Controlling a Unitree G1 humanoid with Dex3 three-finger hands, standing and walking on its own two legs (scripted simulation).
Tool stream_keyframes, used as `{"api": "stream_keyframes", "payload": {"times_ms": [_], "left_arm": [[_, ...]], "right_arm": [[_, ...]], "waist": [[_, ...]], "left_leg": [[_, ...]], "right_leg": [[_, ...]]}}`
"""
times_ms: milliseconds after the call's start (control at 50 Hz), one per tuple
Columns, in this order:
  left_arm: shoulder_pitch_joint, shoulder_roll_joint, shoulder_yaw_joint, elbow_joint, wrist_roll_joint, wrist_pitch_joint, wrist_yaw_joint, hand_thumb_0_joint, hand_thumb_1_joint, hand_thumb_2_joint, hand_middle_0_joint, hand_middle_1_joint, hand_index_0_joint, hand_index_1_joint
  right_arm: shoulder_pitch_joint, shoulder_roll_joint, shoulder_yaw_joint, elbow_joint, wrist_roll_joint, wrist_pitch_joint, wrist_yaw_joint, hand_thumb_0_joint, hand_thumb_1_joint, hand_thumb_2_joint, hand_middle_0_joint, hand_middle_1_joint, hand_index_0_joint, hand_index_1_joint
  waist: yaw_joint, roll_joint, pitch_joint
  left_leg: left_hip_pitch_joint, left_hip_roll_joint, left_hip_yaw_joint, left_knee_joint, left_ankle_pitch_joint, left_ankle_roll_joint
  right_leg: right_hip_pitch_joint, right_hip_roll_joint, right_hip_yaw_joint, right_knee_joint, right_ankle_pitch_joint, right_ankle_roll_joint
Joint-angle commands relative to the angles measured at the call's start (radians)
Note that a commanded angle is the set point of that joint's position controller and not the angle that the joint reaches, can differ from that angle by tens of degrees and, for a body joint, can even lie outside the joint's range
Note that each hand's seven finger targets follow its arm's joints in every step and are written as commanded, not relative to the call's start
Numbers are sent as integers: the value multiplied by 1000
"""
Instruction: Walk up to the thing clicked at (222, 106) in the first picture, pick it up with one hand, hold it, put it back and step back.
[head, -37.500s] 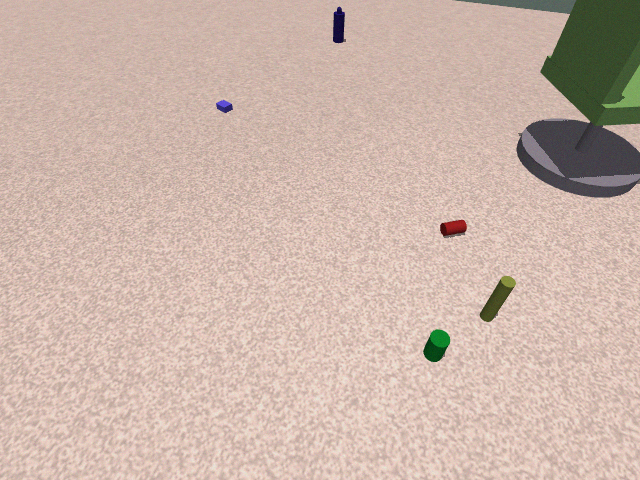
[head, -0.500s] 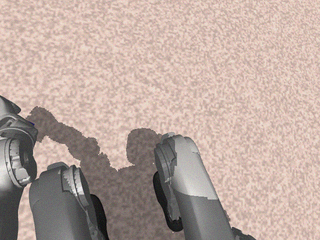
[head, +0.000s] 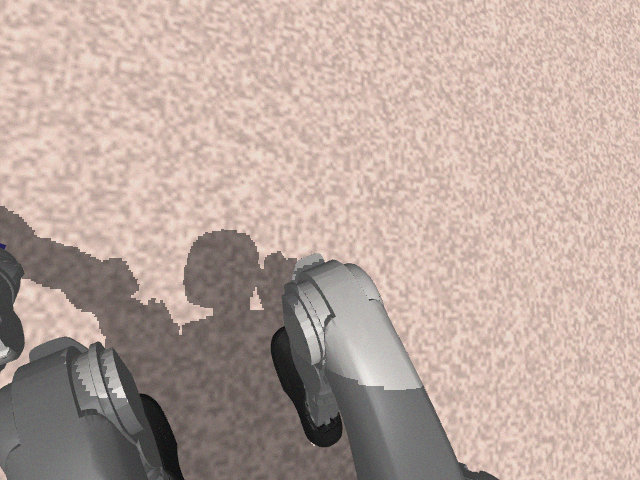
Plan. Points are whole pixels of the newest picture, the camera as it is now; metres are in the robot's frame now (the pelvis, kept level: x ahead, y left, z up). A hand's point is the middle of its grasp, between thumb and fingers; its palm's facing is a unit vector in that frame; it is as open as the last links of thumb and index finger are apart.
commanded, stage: rest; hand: left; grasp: from above
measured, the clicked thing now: out of the picture +0.44 +0.30 -0.26
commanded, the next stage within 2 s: open in 0.78 s
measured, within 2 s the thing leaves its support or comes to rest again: rests again in 0.36 s
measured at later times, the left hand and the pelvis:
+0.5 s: hand out of the picture +0.43 +0.29 -0.25, palm faces -0.25 -0.35 -0.90, open 7.0 cm; pelvis -0.01 +0.01 +0.00, yaw -3 degrees
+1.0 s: hand out of the picture +0.44 +0.28 -0.26, palm faces -0.22 -0.36 -0.91, open 7.8 cm; pelvis -0.01 +0.01 +0.00, yaw -4 degrees
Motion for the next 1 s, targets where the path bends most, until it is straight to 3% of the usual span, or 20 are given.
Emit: {"api": "stream_keyframes", "payload": {"times_ms": [0,20,60,80,100,140,180,200,220,260,280,320,400,460,620,700,840,860,880,980], "left_arm": [[-240,216,-1,-52,-12,3,57,0,562,578,-1040,-515,-1038,-515],[-240,228,3,-56,-15,3,59,0,572,652,-1070,-467,-1044,-495],[-249,253,12,-47,-22,-2,63,0,579,514,-1045,-476,-1048,-470],[-276,234,-19,-49,-17,-4,58,0,592,506,-1047,-500,-1057,-487],[-268,265,-2,-48,-21,-13,62,0,585,505,-1040,-498,-1048,-486],[-279,271,-15,-53,-13,-25,58,0,627,498,-1068,-496,-1079,-481],[-277,294,-9,-52,-9,-37,60,0,638,604,-1109,-456,-1092,-474],[-283,282,-30,-62,-7,-42,59,0,653,524,-1099,-479,-1105,-471],[-284,295,-23,-47,-6,-46,64,0,655,590,-1127,-436,-1109,-456],[-281,284,-39,-44,4,-53,72,0,681,511,-1129,-459,-1132,-454],[-277,281,-45,-39,14,-55,75,0,685,591,-1145,-453,-1130,-470],[-270,277,-53,-29,17,-55,82,0,692,608,-1145,-467,-1132,-482],[-258,297,-36,-9,-2,-48,105,0,657,591,-1117,-443,-1101,-460],[-271,288,-53,3,-10,-45,111,0,633,493,-1081,-471,-1089,-460],[-271,342,-31,11,-55,-32,134,0,606,517,-1062,-435,-1057,-442],[-265,339,-48,15,-80,-17,118,0,626,485,-1065,-427,-1065,-428],[-247,350,-75,3,-119,7,91,0,604,467,-1055,-460,-1063,-451],[-255,342,-85,-2,-113,9,86,0,603,515,-1052,-445,-1048,-451],[-243,343,-78,0,-120,10,87,0,523,530,-972,-481,-968,-487],[-251,357,-78,-13,-136,26,85,0,123,535,-615,-509,-606,-520]], "right_arm": [[258,-291,-54,15,-2,-5,12,0,-917,-904,200,301,200,301],[259,-300,-49,14,-2,-4,14,0,-905,-899,200,300,200,300],[255,-301,-39,18,-2,-8,18,0,-915,-903,200,301,200,301],[243,-297,-31,8,-9,-12,21,0,-918,-904,200,301,200,301],[241,-301,-24,10,-4,-14,21,0,-916,-904,200,301,200,301],[230,-296,-14,0,-5,-18,21,0,-916,-903,200,301,200,301],[242,-295,-2,-1,-3,-20,22,0,-908,-900,200,300,200,300],[225,-306,-6,-9,-6,-22,22,0,-916,-904,200,301,200,301],[221,-306,3,-4,-3,-26,22,0,-907,-900,200,300,200,300],[214,-316,3,-5,-2,-27,23,0,-916,-905,200,301,200,301],[218,-318,8,-11,-7,-29,26,0,-907,-900,200,300,200,300],[215,-320,16,-12,-11,-30,33,0,-906,-900,200,300,200,300],[199,-337,23,-24,-4,-41,42,0,-904,-900,200,300,200,300],[196,-346,30,-30,-10,-50,52,0,-914,-905,200,301,200,301],[197,-366,61,-62,-10,-63,63,0,-907,-902,200,300,200,300],[192,-368,80,-75,-13,-68,65,0,-906,-901,200,300,200,300],[184,-376,99,-98,-2,-67,50,0,-916,-907,200,301,200,301],[189,-374,103,-97,-2,-67,49,0,-908,-903,200,300,200,300],[180,-379,97,-96,5,-66,44,0,-897,-899,201,301,201,301],[176,-383,101,-100,10,-67,31,0,-898,-900,201,301,201,301]], "waist": [[-45,321,-693],[-47,326,-697],[-53,343,-679],[-75,329,-655],[-66,331,-662],[-77,334,-651],[-76,358,-655],[-81,366,-644],[-78,384,-637],[-86,418,-632],[-92,430,-621],[-98,433,-606],[-99,415,-577],[-122,410,-543],[-135,387,-545],[-151,380,-519],[-146,353,-515],[-156,356,-514],[-142,366,-505],[-150,358,-471]], "left_leg": [[452,6,92,-206,252,30],[452,7,88,-213,256,28],[447,9,80,-217,233,27],[442,9,78,-204,216,29],[425,9,80,-205,202,32],[409,7,79,-196,190,34],[441,10,75,-202,203,29],[442,11,74,-198,190,29],[461,14,64,-207,182,24],[497,19,52,-215,187,14],[505,18,52,-216,194,13],[503,19,49,-218,203,11],[494,24,32,-213,198,11],[502,26,12,-224,184,6],[477,26,15,-205,208,15],[475,24,14,-199,205,15],[439,26,12,-196,194,20],[449,25,5,-202,197,19],[453,30,1,-209,189,15],[443,28,-11,-223,130,16]], "right_leg": [[445,30,-88,-248,285,-34],[458,32,-91,-248,287,-36],[436,32,-95,-245,267,-38],[425,32,-100,-239,256,-36],[443,37,-95,-254,240,-34],[439,35,-96,-245,229,-35],[447,36,-103,-242,237,-38],[441,38,-103,-244,231,-38],[420,36,-110,-237,223,-41],[404,38,-121,-224,234,-45],[410,37,-124,-224,243,-46],[412,39,-130,-221,255,-47],[404,34,-136,-225,256,-41],[392,30,-149,-215,247,-40],[465,39,-142,-239,280,-29],[462,39,-147,-239,279,-26],[501,49,-141,-249,277,-22],[490,50,-147,-246,277,-24],[481,51,-147,-251,272,-25],[463,45,-151,-258,221,-25]]}}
